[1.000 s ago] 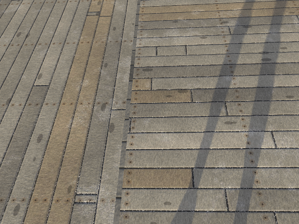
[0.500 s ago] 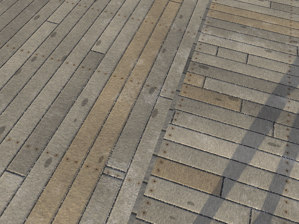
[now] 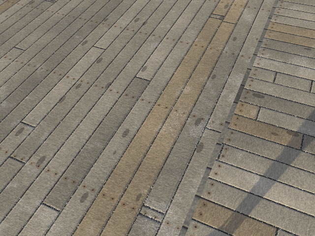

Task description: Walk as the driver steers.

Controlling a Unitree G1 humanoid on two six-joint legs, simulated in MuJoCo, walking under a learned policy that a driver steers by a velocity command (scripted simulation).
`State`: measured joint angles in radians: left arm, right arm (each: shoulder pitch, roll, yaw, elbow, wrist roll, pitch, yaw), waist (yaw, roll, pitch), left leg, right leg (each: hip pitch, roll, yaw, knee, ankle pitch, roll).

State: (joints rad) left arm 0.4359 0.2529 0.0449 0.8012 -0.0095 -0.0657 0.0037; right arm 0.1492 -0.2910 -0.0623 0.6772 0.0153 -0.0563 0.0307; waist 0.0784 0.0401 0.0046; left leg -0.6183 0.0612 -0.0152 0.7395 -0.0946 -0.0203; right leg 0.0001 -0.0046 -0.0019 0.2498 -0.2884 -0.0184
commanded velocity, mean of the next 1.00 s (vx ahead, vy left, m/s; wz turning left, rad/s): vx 0.48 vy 0.00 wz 0.01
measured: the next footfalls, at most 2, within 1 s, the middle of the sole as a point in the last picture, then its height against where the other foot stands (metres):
left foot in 0.14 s outside the picture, level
right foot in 0.68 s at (205, 219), level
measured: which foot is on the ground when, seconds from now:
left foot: up 0.00-0.12, down 0.14-0.70, up 0.72-1.00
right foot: down 0.00-0.16, up 0.18-0.66, down 0.68-1.00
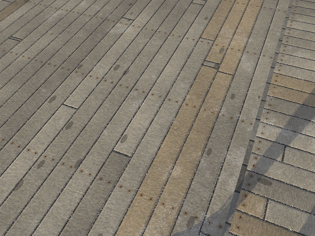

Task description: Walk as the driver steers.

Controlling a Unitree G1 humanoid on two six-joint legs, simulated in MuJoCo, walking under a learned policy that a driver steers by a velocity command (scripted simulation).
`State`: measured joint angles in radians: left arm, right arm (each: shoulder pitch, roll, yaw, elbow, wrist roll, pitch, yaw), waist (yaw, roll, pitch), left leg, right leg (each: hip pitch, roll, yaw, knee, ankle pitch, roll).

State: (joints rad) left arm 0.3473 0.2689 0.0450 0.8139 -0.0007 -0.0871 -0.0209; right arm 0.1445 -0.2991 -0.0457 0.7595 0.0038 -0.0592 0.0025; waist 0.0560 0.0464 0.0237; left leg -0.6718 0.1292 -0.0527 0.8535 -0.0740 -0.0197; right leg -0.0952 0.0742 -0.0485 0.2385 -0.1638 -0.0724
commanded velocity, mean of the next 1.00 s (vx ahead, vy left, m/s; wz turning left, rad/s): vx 0.50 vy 0.00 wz -0.45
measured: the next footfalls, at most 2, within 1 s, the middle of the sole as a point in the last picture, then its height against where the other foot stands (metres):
left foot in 0.22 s outside the picture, level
right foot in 0.74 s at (214, 229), level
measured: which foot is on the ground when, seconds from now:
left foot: up 0.00-0.20, down 0.22-0.76, up 0.78-1.00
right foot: down 0.00-0.24, up 0.26-0.72, down 0.74-1.00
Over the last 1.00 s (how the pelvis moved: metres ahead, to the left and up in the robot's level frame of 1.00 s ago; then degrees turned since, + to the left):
0.55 0.00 0.00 0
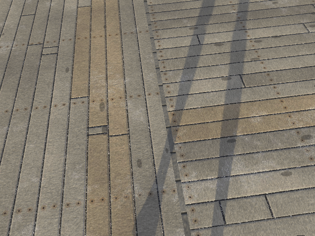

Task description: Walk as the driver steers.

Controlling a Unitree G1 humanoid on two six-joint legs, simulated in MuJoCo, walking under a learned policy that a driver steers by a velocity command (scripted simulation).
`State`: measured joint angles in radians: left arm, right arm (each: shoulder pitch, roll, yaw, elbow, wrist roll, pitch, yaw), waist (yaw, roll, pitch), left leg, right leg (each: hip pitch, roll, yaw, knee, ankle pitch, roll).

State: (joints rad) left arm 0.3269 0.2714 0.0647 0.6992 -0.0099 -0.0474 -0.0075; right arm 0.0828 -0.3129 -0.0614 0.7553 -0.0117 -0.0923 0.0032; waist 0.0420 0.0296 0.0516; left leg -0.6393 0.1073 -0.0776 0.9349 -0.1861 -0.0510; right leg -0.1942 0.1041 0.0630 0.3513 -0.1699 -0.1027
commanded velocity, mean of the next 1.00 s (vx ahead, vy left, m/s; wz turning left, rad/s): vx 0.42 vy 0.00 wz -0.07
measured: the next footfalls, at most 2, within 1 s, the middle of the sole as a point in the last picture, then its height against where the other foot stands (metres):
left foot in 0.24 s outside the picture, level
right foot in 0.76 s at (209, 206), level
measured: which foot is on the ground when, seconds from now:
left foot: up 0.00-0.22, down 0.24-0.78, up 0.80-1.00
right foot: down 0.00-0.24, up 0.26-0.74, down 0.76-1.00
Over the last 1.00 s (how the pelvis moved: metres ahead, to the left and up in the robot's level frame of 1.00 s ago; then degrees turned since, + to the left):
0.52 -0.08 0.00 -30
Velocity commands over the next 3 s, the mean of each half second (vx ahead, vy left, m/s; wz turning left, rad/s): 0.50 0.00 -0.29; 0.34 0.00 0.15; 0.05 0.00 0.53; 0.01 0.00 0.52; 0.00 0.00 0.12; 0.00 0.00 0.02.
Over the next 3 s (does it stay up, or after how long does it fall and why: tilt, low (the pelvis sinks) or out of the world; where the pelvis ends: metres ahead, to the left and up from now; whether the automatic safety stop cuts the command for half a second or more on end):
stays up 0.56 0.00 -0.01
